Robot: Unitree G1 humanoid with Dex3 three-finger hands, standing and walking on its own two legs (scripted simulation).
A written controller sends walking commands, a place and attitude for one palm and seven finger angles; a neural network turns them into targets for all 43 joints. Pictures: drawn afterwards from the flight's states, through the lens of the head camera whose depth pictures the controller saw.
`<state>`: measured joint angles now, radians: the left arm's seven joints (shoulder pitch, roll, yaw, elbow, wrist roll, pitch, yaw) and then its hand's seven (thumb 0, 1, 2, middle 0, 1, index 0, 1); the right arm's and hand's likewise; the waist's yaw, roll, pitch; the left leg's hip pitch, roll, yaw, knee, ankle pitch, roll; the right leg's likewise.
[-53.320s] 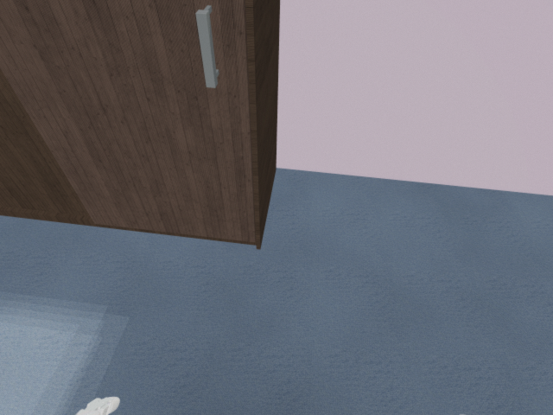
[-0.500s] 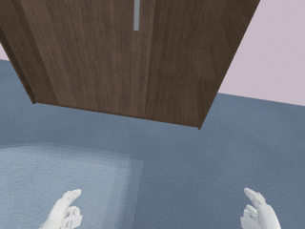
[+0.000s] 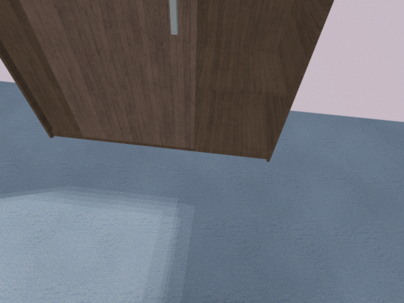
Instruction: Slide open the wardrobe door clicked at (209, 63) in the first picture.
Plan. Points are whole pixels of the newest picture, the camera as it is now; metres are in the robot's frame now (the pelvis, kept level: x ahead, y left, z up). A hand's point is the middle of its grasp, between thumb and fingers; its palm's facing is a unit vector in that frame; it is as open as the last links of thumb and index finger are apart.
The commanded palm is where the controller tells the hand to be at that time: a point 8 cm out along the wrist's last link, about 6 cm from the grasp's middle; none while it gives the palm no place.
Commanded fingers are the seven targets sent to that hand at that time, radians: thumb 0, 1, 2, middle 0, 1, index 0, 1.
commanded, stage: let the arm hang, fingers relaxed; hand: right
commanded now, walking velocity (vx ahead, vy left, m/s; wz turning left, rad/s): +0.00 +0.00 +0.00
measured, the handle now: (174, 7) +1.08 +0.18 +0.12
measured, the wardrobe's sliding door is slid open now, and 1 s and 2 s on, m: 0.48 0.48 0.48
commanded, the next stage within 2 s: look to check the result in 0.42 s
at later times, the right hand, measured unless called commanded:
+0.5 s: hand out of the picture +0.05 -0.18 -0.17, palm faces -0.01 +0.98 -0.20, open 7.3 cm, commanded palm none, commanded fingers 0.00 -0.90 -0.90 0.20 0.30 0.20 0.30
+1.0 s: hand out of the picture +0.09 -0.18 -0.17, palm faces -0.02 +0.98 -0.20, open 7.4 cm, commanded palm none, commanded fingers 0.00 -0.90 -0.90 0.20 0.30 0.20 0.30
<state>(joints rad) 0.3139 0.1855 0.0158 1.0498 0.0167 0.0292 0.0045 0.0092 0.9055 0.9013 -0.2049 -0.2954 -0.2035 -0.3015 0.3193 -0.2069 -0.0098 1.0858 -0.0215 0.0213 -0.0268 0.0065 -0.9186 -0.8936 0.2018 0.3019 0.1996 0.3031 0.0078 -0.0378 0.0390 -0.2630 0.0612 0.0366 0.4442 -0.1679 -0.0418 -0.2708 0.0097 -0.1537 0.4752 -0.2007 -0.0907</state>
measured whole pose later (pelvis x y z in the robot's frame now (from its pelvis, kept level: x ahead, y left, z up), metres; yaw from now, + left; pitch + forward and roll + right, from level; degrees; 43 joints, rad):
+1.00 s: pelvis +0.05 +0.00 +0.01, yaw +0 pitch -1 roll +0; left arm 0.20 0.18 0.00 1.13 0.01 -0.01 0.02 0.00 0.91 0.90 -0.20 -0.30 -0.20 -0.30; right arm 0.18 -0.18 0.00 1.14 -0.01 0.00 -0.03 0.01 -0.91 -0.89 0.20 0.30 0.20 0.30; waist 0.01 0.01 0.05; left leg -0.15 0.07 0.03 0.37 -0.21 -0.05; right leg -0.14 0.03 -0.16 0.37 -0.22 -0.08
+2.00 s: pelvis +0.06 +0.00 +0.01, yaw +0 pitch -1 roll +0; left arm 0.14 0.27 0.01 1.13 0.01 -0.01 0.01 0.01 0.90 0.90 -0.21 -0.30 -0.20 -0.30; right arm 0.13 -0.27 -0.01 1.13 -0.01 -0.01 -0.01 0.01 -0.91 -0.89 0.20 0.30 0.20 0.30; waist 0.01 0.02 0.06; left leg -0.10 0.07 0.05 0.32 -0.19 -0.05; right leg -0.10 0.03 -0.14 0.32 -0.20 -0.07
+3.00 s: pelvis +0.06 +0.03 +0.01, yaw -1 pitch -1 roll +0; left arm 0.09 0.33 0.00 1.13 0.01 -0.01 0.00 0.01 0.90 0.90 -0.21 -0.30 -0.21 -0.30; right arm 0.09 -0.32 0.00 1.13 -0.01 -0.02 0.00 0.01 -0.90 -0.89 0.20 0.30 0.20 0.30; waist 0.01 0.01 0.05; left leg -0.08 0.03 0.08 0.26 -0.18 -0.01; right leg -0.08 0.00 -0.11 0.27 -0.18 -0.03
